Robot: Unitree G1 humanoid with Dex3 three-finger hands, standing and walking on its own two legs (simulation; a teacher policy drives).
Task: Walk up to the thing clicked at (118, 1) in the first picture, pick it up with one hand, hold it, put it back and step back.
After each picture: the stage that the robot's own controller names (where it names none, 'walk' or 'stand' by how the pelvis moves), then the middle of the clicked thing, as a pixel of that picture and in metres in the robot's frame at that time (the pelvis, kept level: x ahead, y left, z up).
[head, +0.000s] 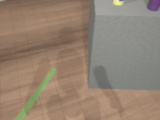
stand; out of the picture +0.97 -0.22 +0.06
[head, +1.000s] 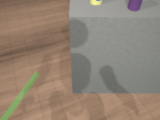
walk; out of the picture +0.88 -0.03 +0.10
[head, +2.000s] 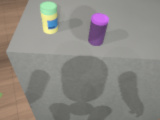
walk; (49, 18) +0.60 +0.19 +0.09
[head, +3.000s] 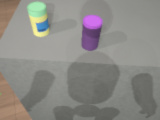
stand; (39, 19) +0.57 +0.18 +0.10
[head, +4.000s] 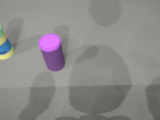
walk; out of the picture +0.46 +0.31 +0.09
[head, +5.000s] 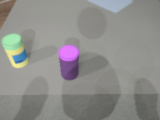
stand; (16, 51) +0.46 +0.26 +0.07
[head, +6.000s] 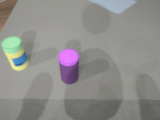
stand; (16, 54) +0.45 +0.26 +0.06
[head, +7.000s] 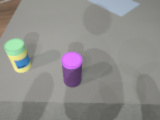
stand; (18, 56) +0.44 +0.25 +0.06
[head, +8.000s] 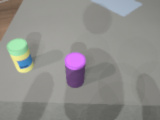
stand; (21, 56) +0.44 +0.24 +0.06
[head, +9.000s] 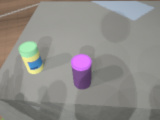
rise first; (32, 58) +0.44 +0.23 +0.06
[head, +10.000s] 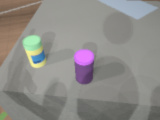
go down; (35, 52) +0.47 +0.23 +0.07
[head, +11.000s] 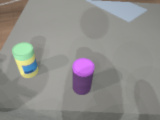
go down; (26, 60) +0.42 +0.21 +0.07
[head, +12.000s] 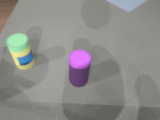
close in; (21, 52) +0.44 +0.21 +0.07
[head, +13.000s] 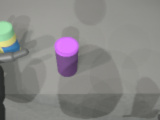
close; (6, 42) +0.46 +0.24 +0.10
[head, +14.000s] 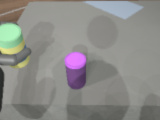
lift; (13, 47) +0.36 +0.20 +0.21
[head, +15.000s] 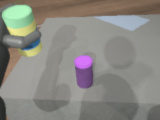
hold; (24, 32) +0.32 +0.16 +0.30
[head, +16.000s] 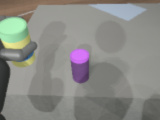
hold; (18, 43) +0.33 +0.18 +0.25
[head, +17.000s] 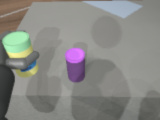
hold; (22, 55) +0.34 +0.18 +0.19
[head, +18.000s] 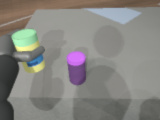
crouch; (29, 51) +0.36 +0.17 +0.20
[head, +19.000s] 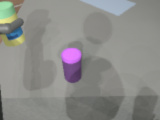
crouch; (8, 24) +0.44 +0.22 +0.23
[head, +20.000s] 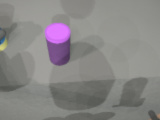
lower; out of the picture +0.48 +0.24 +0.12
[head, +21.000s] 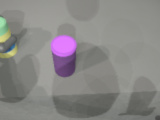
lower; (1, 38) +0.46 +0.23 +0.11
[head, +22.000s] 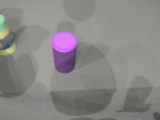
lower; out of the picture +0.47 +0.23 +0.11
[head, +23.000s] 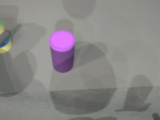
lower; out of the picture +0.48 +0.24 +0.11
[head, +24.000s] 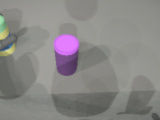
open; out of the picture +0.47 +0.24 +0.11
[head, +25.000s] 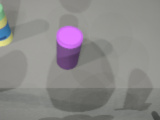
rise; out of the picture +0.48 +0.24 +0.11
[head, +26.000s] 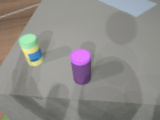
sink last; (31, 50) +0.47 +0.24 +0.08
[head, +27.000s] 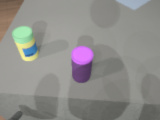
stand; (26, 44) +0.47 +0.23 +0.07
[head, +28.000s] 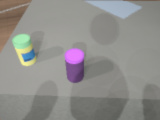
stand; (25, 50) +0.49 +0.25 +0.07
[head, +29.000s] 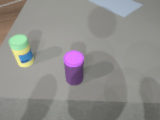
stand; (22, 51) +0.47 +0.25 +0.06
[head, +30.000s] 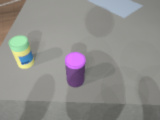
stand; (22, 52) +0.47 +0.24 +0.06
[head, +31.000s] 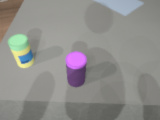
stand; (22, 51) +0.46 +0.24 +0.06
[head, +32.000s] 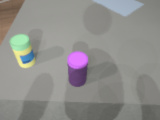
stand; (23, 51) +0.46 +0.24 +0.06
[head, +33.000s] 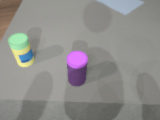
walk; (22, 50) +0.46 +0.24 +0.06
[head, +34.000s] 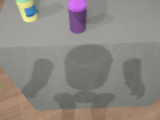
walk; (26, 5) +0.64 +0.25 +0.08
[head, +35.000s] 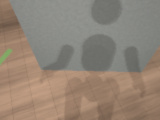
walk; out of the picture +0.97 +0.26 +0.09
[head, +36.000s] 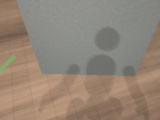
walk; out of the picture +1.12 +0.26 +0.09
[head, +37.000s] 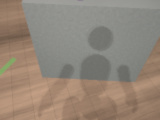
stand; out of the picture +1.08 +0.24 +0.06
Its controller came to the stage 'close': yes
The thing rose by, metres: 0.23
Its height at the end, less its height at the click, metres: +0.00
